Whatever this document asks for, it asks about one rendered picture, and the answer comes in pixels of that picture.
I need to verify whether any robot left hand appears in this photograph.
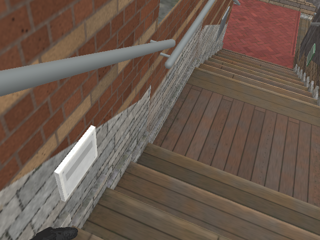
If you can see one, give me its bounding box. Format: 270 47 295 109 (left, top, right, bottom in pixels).
30 227 78 240

